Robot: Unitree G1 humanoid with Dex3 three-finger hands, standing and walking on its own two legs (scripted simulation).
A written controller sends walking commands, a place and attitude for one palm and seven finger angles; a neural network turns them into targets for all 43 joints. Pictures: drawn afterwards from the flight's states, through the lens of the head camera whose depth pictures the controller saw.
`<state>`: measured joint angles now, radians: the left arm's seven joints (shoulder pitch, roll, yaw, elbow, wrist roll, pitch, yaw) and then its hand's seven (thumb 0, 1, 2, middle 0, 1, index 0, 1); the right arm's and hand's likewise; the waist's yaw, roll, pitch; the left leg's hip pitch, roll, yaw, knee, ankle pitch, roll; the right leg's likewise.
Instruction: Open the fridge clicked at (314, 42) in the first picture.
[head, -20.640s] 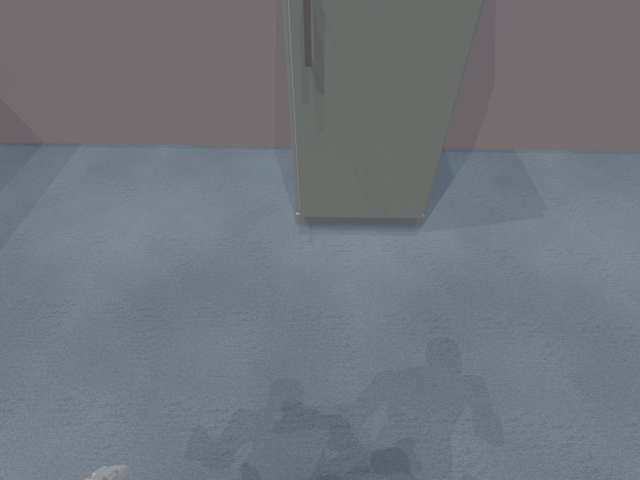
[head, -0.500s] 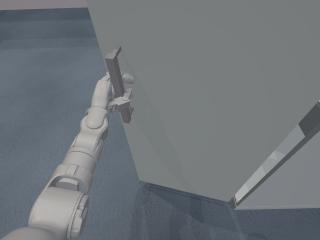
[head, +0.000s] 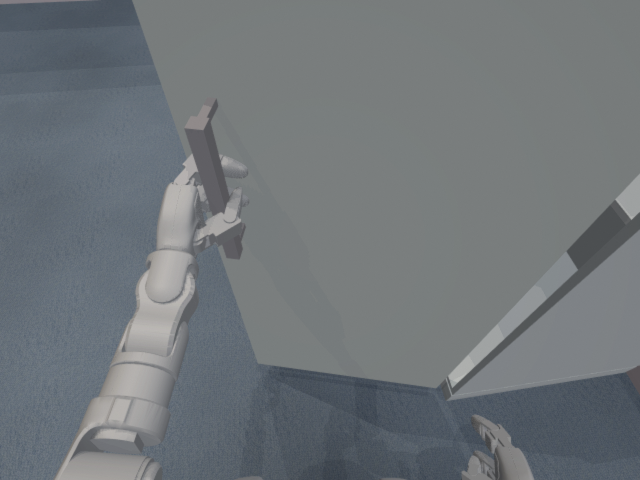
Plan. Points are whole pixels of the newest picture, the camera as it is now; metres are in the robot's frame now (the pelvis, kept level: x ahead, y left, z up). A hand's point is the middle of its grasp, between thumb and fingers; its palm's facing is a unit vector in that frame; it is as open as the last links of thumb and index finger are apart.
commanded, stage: stop walking and hold the door back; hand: left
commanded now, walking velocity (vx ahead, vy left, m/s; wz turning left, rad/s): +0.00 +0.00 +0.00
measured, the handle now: (223, 189) +0.44 +0.13 +0.11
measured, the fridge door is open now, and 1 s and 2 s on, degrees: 74 76 75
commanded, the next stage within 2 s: loosen the grip on the handle in 0.20 s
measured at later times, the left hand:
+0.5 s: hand (222, 231) +0.37 +0.12 +0.11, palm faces +0.00 -1.00 -0.09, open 7.5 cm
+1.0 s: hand (215, 236) +0.37 +0.14 +0.10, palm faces +0.00 -0.99 -0.13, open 14.5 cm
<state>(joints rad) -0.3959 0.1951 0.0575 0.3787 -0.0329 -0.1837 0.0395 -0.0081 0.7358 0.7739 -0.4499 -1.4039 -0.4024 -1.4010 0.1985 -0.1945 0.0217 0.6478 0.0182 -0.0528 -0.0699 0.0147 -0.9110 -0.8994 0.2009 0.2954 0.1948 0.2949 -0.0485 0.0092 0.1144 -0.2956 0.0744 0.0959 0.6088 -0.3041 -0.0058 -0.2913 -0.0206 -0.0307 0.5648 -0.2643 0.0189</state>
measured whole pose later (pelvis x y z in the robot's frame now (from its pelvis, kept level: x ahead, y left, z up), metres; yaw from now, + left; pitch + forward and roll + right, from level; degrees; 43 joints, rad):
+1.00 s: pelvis -0.01 -0.01 -0.01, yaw -2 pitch +4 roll +1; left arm -0.35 0.25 0.15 0.55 -0.11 -0.32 -0.09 -0.01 -0.54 0.20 -0.33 -1.21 -0.27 -1.18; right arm 0.31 -0.26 0.00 0.67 0.03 -0.15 -0.04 0.02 -0.91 -0.90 0.20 0.30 0.20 0.30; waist -0.03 0.01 -0.03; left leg -0.39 0.03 0.05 0.62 -0.29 -0.01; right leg -0.43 -0.01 0.00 0.64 -0.28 0.00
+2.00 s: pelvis +0.01 +0.00 -0.01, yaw +0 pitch +3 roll -1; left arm 0.00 0.31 0.23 0.19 -0.19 -0.23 -0.24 -0.01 -0.55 0.20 -0.25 -1.15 -0.26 -1.15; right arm 0.25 -0.25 0.03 0.59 0.05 -0.15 -0.07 0.02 -0.91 -0.90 0.20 0.30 0.20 0.30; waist 0.02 0.03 -0.07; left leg -0.42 0.02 0.02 0.73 -0.37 0.01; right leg -0.41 -0.02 -0.03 0.69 -0.34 0.02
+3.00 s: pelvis +0.01 +0.00 +0.00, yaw +1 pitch -2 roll -1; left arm 0.28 0.35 0.32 -0.20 -0.20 0.01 -0.14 -0.01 -0.44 0.25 -0.25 -1.09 -0.25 -1.09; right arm 0.23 -0.24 0.06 0.62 0.03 -0.29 -0.11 0.02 -0.91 -0.90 0.20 0.30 0.20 0.30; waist 0.07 0.04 -0.04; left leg -0.27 0.01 0.00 0.64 -0.34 0.01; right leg -0.25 -0.03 -0.05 0.59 -0.31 0.02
